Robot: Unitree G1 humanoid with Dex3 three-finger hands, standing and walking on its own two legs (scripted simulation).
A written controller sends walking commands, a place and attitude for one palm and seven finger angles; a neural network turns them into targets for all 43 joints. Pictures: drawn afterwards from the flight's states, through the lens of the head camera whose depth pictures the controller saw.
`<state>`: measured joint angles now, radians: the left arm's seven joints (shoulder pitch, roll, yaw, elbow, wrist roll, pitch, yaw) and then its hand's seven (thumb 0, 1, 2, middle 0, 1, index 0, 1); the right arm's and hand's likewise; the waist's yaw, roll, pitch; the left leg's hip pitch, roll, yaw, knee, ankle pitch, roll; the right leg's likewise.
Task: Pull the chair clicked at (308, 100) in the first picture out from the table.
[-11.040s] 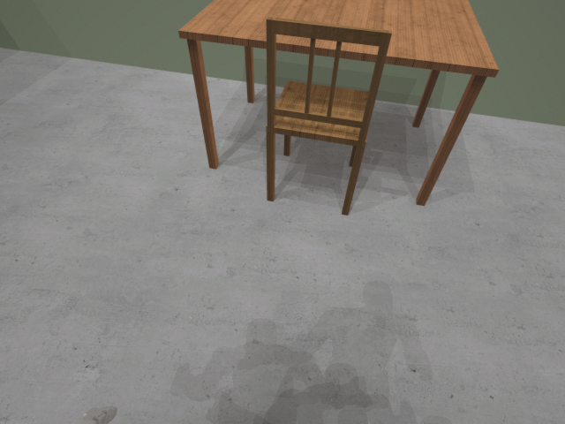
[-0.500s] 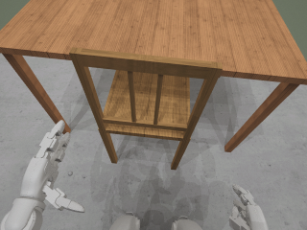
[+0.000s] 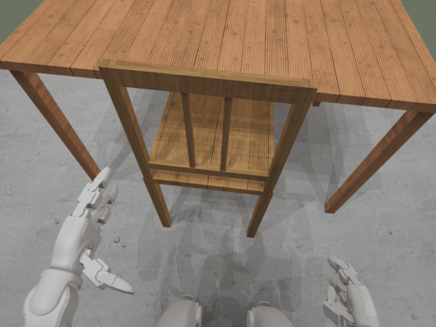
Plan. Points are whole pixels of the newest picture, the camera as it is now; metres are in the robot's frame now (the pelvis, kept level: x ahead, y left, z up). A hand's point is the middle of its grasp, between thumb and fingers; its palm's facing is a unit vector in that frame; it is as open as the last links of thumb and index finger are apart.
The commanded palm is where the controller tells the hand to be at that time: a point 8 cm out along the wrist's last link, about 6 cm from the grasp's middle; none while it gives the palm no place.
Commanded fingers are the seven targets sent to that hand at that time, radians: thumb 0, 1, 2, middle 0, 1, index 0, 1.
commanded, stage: aim the fingers beside a spindle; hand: left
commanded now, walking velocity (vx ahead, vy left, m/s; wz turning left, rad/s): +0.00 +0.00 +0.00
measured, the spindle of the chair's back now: (189, 134) +0.53 +0.10 -0.03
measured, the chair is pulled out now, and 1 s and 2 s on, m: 0.00 0.00 0.00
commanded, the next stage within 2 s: none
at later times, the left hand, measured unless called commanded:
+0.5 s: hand (153, 212) +0.31 +0.14 +0.02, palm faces -0.11 -0.99 -0.04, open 16.9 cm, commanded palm +0.30 +0.20 +0.02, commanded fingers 0.00 -0.50 0.30 -0.06 -0.08 -0.06 -0.08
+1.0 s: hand (178, 192) +0.36 +0.10 +0.00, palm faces -0.11 -0.99 -0.04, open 16.9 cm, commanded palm +0.35 +0.16 +0.00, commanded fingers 0.00 -0.50 0.30 -0.06 -0.08 -0.06 -0.08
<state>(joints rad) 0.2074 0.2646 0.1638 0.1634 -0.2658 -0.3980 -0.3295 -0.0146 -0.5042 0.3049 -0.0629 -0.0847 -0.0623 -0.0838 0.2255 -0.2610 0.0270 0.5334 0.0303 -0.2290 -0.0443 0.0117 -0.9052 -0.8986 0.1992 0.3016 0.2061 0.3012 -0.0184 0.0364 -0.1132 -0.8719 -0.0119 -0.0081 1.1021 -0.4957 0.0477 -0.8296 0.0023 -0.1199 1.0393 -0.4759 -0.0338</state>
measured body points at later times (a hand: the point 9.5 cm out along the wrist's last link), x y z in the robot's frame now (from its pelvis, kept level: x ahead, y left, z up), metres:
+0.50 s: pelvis +0.00 -0.01 -0.01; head +0.10 -0.01 +0.43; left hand +0.31 +0.19 +0.02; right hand +0.16 -0.26 -0.11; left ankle +0.02 +0.09 -0.66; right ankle +0.02 -0.10 -0.66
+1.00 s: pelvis +0.00 -0.01 -0.03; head +0.12 -0.01 +0.41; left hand +0.36 +0.16 +0.00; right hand +0.14 -0.26 -0.14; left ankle +0.02 +0.09 -0.66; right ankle +0.02 -0.10 -0.66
